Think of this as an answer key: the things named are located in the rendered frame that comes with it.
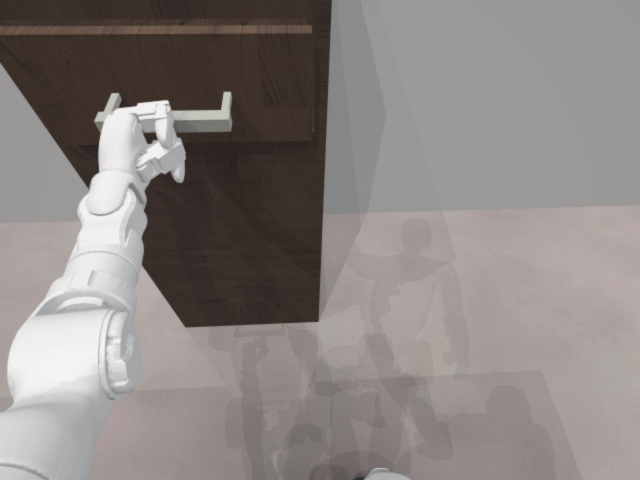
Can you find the robot left hand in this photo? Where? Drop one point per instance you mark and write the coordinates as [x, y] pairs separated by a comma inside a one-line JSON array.
[[123, 147]]

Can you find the robot left forearm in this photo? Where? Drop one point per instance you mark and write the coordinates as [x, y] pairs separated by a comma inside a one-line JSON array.
[[104, 267]]

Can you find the robot left upper arm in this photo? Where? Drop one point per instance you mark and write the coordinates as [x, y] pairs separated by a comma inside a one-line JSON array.
[[67, 371]]

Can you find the drawer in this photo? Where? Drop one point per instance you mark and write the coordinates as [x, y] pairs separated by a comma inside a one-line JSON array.
[[69, 73]]

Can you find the cabinet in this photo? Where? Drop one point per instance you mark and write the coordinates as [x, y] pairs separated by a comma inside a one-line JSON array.
[[239, 241]]

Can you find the handle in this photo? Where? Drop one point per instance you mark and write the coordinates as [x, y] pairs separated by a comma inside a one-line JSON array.
[[185, 121]]

